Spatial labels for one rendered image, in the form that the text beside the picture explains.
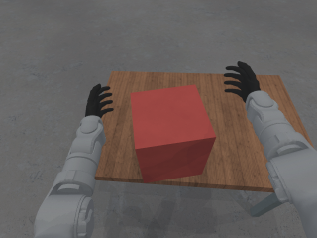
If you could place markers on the robot right hand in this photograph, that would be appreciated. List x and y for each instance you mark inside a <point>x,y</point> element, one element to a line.
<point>247,80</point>

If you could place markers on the carton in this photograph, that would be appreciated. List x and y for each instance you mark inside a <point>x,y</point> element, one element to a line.
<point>173,135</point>

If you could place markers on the table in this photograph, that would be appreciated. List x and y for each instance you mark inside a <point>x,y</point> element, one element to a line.
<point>236,161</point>

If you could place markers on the robot right forearm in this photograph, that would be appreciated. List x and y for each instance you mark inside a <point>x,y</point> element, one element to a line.
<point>275,133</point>

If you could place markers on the robot right upper arm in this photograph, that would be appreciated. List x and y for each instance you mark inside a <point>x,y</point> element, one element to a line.
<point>293,178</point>

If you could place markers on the robot left hand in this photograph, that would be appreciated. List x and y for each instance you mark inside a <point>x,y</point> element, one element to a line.
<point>93,107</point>

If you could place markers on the robot left upper arm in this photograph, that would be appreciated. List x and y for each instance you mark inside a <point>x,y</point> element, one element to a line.
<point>66,216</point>

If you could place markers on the robot left forearm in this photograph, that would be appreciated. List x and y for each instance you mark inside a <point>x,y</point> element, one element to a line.
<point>78,173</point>

